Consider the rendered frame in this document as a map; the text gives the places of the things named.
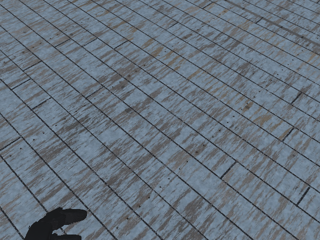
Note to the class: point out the left robot hand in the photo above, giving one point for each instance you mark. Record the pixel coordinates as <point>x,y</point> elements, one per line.
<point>53,220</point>

